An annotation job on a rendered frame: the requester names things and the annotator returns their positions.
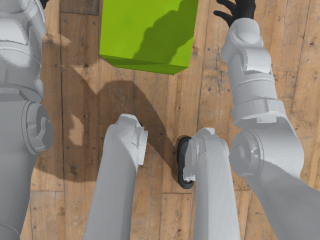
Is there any robot left upper arm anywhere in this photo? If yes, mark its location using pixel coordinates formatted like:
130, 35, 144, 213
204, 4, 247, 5
0, 100, 54, 240

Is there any carton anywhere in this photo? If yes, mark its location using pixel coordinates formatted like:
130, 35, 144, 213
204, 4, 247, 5
99, 0, 199, 75

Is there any robot left forearm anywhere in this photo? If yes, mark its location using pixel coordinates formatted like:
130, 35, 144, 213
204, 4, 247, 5
0, 0, 47, 103

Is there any robot right forearm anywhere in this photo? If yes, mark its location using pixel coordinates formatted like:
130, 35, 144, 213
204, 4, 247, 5
220, 18, 304, 165

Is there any right robot thigh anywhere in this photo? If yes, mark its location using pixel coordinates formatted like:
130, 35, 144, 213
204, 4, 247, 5
186, 134, 241, 240

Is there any robot right hand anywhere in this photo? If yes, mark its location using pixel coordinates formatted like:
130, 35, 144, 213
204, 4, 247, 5
213, 0, 256, 28

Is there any robot left shin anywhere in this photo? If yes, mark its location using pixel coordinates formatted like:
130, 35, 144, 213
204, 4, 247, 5
103, 113, 142, 150

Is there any robot right upper arm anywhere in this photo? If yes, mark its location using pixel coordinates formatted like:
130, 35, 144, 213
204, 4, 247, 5
228, 129, 320, 240

